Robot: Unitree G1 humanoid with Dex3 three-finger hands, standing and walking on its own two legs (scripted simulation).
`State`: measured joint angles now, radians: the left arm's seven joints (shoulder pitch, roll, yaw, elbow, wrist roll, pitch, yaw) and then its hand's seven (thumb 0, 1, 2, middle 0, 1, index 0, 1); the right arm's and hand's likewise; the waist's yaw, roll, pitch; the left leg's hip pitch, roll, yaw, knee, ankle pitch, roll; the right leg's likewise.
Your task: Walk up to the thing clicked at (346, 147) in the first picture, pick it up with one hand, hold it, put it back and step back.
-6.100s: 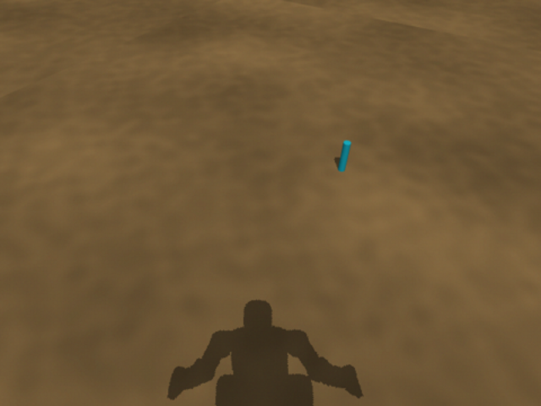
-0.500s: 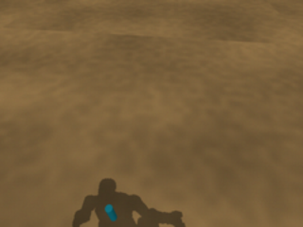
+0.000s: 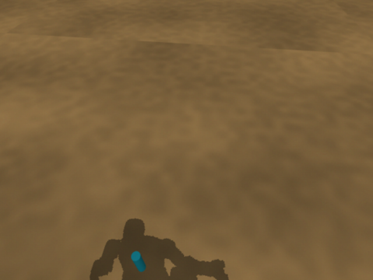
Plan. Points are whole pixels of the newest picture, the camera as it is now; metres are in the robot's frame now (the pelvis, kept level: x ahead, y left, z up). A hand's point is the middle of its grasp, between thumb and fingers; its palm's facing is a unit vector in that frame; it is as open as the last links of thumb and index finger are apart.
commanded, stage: stand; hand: left
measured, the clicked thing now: (139, 262) +0.36 +0.23 -0.69
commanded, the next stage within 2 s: none
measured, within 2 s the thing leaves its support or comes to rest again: neither
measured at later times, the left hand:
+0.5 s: hand out of the picture +0.09 +0.25 -0.16, palm faces -0.01 -0.94 -0.34, open 7.4 cm
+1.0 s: hand out of the picture +0.09 +0.24 -0.16, palm faces -0.01 -0.94 -0.34, open 7.4 cm
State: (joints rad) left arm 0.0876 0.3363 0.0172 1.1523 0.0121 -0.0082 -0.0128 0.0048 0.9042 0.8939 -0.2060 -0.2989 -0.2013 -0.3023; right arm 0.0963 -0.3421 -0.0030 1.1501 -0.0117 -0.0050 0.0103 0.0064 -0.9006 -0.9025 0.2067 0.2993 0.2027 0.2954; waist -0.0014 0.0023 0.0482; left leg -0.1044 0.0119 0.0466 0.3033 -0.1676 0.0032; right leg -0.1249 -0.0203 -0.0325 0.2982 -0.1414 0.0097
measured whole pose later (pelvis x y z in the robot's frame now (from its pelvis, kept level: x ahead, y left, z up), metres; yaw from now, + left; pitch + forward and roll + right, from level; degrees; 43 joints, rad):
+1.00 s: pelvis +0.02 -0.01 +0.00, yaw +1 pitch -2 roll +0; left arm 0.11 0.35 0.00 1.13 0.01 -0.01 -0.01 0.00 0.90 0.89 -0.21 -0.30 -0.20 -0.30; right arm 0.11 -0.35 0.01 1.13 -0.01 0.00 0.00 0.01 -0.90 -0.90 0.21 0.30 0.20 0.30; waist 0.00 0.00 0.04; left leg -0.07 0.03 0.03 0.28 -0.18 -0.02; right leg -0.09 0.00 -0.05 0.29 -0.16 -0.01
